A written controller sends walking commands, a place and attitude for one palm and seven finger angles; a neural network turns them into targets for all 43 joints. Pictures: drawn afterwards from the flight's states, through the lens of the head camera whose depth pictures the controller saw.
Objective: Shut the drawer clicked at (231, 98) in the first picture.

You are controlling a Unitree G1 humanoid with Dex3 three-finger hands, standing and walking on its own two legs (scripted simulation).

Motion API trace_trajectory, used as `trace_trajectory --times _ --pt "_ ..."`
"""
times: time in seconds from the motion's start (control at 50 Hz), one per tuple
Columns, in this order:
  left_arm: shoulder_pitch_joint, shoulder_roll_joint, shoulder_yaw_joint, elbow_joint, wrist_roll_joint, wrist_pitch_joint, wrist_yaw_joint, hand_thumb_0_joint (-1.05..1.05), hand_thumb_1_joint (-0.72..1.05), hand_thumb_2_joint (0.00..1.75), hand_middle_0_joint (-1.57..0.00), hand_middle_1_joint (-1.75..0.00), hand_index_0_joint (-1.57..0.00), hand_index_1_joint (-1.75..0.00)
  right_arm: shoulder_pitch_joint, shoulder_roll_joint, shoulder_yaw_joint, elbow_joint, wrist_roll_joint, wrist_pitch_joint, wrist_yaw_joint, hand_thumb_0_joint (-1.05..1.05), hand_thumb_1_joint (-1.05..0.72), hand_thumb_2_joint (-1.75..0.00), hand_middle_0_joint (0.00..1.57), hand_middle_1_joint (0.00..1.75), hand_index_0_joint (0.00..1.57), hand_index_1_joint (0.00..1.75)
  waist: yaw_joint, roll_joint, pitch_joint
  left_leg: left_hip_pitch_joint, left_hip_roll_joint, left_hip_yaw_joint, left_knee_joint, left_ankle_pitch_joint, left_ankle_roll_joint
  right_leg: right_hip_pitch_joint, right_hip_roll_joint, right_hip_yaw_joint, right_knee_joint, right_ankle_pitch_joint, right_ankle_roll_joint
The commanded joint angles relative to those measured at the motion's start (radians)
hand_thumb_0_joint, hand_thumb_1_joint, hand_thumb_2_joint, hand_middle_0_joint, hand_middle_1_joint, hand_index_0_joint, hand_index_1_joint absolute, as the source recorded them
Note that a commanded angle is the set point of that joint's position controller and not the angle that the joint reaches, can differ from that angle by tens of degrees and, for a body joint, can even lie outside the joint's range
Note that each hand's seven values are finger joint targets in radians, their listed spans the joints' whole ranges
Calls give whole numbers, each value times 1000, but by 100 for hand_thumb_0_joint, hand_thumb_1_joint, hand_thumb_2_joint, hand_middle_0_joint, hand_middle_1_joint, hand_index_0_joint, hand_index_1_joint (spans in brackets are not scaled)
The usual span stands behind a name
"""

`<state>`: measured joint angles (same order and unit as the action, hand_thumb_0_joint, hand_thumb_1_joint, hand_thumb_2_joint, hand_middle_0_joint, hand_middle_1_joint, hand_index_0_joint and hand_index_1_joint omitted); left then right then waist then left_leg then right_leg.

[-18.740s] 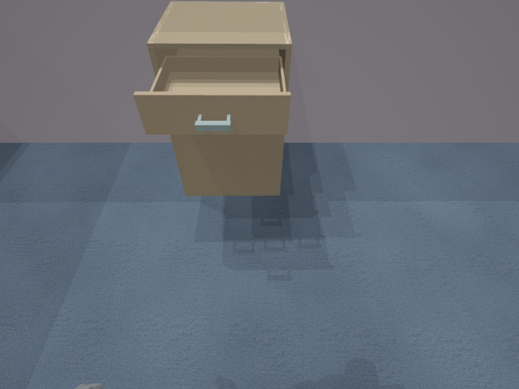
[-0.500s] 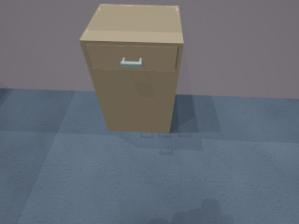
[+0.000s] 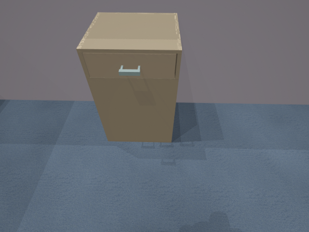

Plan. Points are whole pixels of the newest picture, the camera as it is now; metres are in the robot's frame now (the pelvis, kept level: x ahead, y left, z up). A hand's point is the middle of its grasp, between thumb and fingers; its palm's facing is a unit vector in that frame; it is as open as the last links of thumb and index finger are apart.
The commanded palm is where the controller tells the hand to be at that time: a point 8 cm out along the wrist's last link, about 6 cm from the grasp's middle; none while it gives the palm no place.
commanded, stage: look to check the result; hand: left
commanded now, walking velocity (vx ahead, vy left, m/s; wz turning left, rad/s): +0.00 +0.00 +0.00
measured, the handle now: (130, 69) +0.84 +0.17 -0.08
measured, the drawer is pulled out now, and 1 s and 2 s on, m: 0.00 0.00 0.00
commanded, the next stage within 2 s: stand and wait in 0.58 s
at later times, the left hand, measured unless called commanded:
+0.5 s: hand out of the picture +0.01 +0.15 -0.17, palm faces +0.05 -0.98 -0.19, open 7.3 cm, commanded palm none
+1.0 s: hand out of the picture +0.02 +0.16 -0.17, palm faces +0.05 -0.98 -0.21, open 7.3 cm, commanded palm none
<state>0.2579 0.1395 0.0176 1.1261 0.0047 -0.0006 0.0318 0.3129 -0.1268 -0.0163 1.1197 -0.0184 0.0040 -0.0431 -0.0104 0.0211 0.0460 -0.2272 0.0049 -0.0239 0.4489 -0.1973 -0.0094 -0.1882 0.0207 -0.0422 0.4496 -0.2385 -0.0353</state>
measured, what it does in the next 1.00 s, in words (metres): stands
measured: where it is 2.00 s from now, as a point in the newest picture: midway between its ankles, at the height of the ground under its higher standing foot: outside the picture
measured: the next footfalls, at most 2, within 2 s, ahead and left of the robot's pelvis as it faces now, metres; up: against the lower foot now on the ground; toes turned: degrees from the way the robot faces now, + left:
none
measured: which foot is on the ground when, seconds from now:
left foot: down 0.00-1.00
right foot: down 0.00-1.00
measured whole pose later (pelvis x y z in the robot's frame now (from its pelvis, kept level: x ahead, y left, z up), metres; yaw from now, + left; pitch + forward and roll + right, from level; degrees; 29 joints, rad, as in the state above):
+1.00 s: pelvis +0.02 -0.02 +0.00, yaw +0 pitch -2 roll +0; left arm 0.26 0.14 0.02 1.13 0.00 -0.01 0.03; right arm 0.28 -0.14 -0.01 1.13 -0.02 0.00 -0.05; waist -0.01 0.02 0.05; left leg -0.18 0.03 -0.04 0.42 -0.21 -0.04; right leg -0.14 0.05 -0.05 0.42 -0.25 -0.06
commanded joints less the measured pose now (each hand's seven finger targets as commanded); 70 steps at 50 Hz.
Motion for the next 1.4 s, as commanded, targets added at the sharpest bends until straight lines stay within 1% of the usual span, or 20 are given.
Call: trace_trajectory --times 0.0,0.04,0.06,0.08,0.2,0.3,0.46,0.58,0.66,0.76,0.8,0.86,0.94,1.06,1.08,1.18,1.22,1.28,1.32,1.38 --pt "65 104 25 -18 2 -13 3 0 90 90 -20 -30 -20 -30 76 -86 -13 -21 -1 -7 -4 0 -90 -90 20 30 20 30 6 -10 34 7 68 -58 -75 57 46 -37 -107 101 -129 -20 -30" --pt "72 101 25 -16 3 -13 4 0 90 90 -20 -30 -20 -30 72 -89 -14 -22 0 -6 -5 0 -90 -90 20 30 20 30 7 -20 34 17 68 -56 -68 70 45 -43 -107 99 -131 -16 -31" --pt "71 100 23 -14 2 -12 4 0 90 90 -20 -30 -20 -30 70 -84 -12 -19 0 -5 -4 0 -90 -90 20 30 20 30 5 -5 37 20 68 -55 -71 67 45 -46 -110 102 -134 -17 -31" --pt "71 100 23 -12 1 -13 4 0 90 90 -20 -30 -20 -30 73 -83 -11 -18 0 -6 -5 0 -90 -90 20 30 20 30 5 -15 34 22 70 -56 -72 72 46 -42 -108 100 -133 -10 -31" --pt "71 102 23 -7 1 -15 5 0 90 90 -20 -30 -20 -30 66 -90 -10 -13 2 -8 -7 0 -90 -90 20 30 20 30 5 -5 29 32 75 -54 -72 100 42 -23 -107 96 -130 37 -29" --pt "76 104 23 -5 1 -15 5 0 90 90 -20 -30 -20 -30 61 -86 -11 -13 1 -3 -6 0 -90 -90 20 30 20 30 5 -22 48 30 69 -44 -67 73 39 -39 -111 107 -153 -6 -30" --pt "74 104 22 -6 1 -18 6 0 90 90 -20 -30 -20 -30 49 -89 -13 -12 1 -3 -7 0 -90 -90 20 30 20 30 4 -12 40 48 73 -40 -61 92 35 -36 -112 107 -153 34 -29" --pt "72 108 25 -9 0 -20 6 0 90 90 -20 -30 -20 -30 47 -95 -11 -11 2 -8 -10 0 -90 -90 20 30 20 30 7 -10 29 44 78 -43 -67 120 35 -1 -112 96 -138 101 -28" --pt "65 107 25 -10 1 -18 6 0 90 90 -20 -30 -20 -30 43 -97 -10 -11 1 -8 -10 0 -90 -90 20 30 20 30 7 -1 36 46 79 -46 -71 119 35 -5 -109 94 -139 89 -29" --pt "62 114 27 -12 0 -18 5 0 90 90 -20 -30 -20 -30 45 -100 -10 -10 1 -7 -10 0 -90 -90 20 30 20 30 7 -19 34 46 79 -44 -73 118 34 2 -110 93 -143 90 -28" --pt "59 115 27 -12 0 -18 5 0 90 90 -20 -30 -20 -30 44 -101 -10 -9 1 -7 -10 0 -90 -90 20 30 20 30 8 -12 38 44 76 -44 -75 111 34 2 -110 97 -146 79 -29" --pt "62 117 27 -14 0 -20 6 0 90 90 -20 -30 -20 -30 45 -105 -11 -10 1 -8 -10 0 -90 -90 20 30 20 30 5 -19 19 59 79 -41 -69 130 33 10 -111 97 -141 117 -29" --pt "63 118 28 -15 1 -20 6 0 90 90 -20 -30 -20 -30 40 -110 -12 -9 2 -10 -12 0 -90 -90 20 30 20 30 8 -13 20 63 81 -42 -72 148 33 14 -109 93 -132 147 -28" --pt "61 119 28 -14 0 -18 5 0 90 90 -20 -30 -20 -30 40 -104 -8 -6 2 -8 -11 0 -90 -90 20 30 20 30 8 -12 38 50 79 -41 -77 121 32 11 -111 96 -146 107 -27" --pt "64 118 27 -13 -1 -19 5 0 90 90 -20 -30 -20 -30 37 -108 -9 -7 0 -7 -11 0 -90 -90 20 30 20 30 8 -21 36 57 79 -40 -75 117 32 5 -109 100 -148 102 -28" --pt "65 116 26 -13 -1 -19 6 0 90 90 -20 -30 -20 -30 41 -103 -8 -5 0 -7 -11 0 -90 -90 20 30 20 30 7 -12 31 60 77 -39 -73 123 31 9 -111 99 -148 111 -28" --pt "64 117 26 -12 -1 -20 5 0 90 90 -20 -30 -20 -30 41 -106 -8 -6 1 -7 -11 0 -90 -90 20 30 20 30 7 -24 31 58 77 -40 -75 118 31 10 -112 96 -150 107 -28" --pt "63 114 25 -13 0 -19 5 0 90 90 -20 -30 -20 -30 41 -102 -8 -5 0 -6 -11 0 -90 -90 20 30 20 30 6 2 47 57 78 -38 -77 112 30 -5 -108 101 -154 87 -28" --pt "64 116 25 -11 -1 -19 5 0 90 90 -20 -30 -20 -30 41 -106 -7 -4 0 -6 -11 0 -90 -90 20 30 20 30 6 -18 37 56 78 -39 -76 113 30 5 -107 103 -153 91 -27" --pt "66 116 26 -10 -1 -20 5 0 90 90 -20 -30 -20 -30 41 -101 -7 -3 0 -6 -11 0 -90 -90 20 30 20 30 7 -13 40 56 77 -35 -74 109 30 2 -110 101 -157 87 -26"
